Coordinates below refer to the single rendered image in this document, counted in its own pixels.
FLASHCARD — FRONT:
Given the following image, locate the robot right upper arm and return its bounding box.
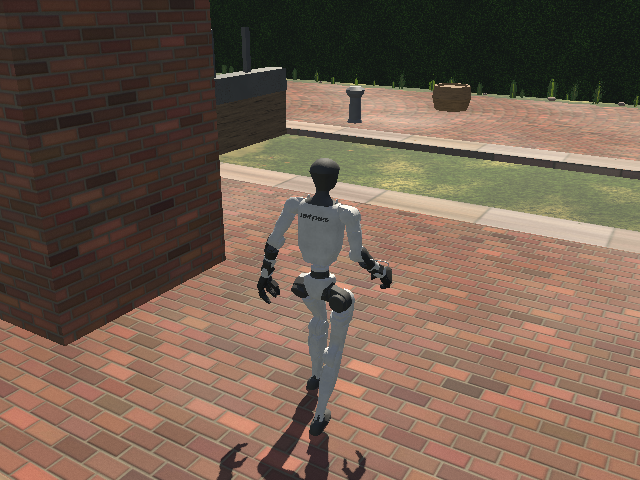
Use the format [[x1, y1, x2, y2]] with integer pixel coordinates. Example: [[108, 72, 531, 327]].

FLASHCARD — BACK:
[[339, 205, 364, 262]]

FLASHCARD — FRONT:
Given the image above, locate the robot left forearm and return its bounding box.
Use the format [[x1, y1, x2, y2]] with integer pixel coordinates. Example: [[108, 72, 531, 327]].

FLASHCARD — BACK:
[[261, 234, 279, 278]]

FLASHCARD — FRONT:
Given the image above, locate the robot torso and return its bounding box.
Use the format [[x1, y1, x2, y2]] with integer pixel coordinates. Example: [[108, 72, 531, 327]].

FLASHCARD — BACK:
[[298, 194, 345, 302]]

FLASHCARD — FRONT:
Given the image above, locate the right robot hand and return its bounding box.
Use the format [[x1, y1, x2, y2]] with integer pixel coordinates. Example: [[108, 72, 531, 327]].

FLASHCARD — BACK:
[[371, 267, 392, 289]]

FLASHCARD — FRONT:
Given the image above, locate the left robot hand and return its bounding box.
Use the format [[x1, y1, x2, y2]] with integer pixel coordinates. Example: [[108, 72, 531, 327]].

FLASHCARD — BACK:
[[257, 276, 280, 304]]

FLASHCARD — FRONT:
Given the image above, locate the robot left upper arm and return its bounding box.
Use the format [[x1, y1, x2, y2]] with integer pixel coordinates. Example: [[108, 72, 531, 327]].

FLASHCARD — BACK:
[[267, 197, 305, 249]]

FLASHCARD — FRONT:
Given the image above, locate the right robot shin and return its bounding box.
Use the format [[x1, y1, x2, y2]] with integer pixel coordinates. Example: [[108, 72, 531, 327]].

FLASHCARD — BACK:
[[314, 351, 342, 422]]

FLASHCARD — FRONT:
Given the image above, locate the robot right forearm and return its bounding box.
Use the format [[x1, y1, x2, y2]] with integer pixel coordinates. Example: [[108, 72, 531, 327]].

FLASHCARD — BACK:
[[358, 247, 386, 278]]

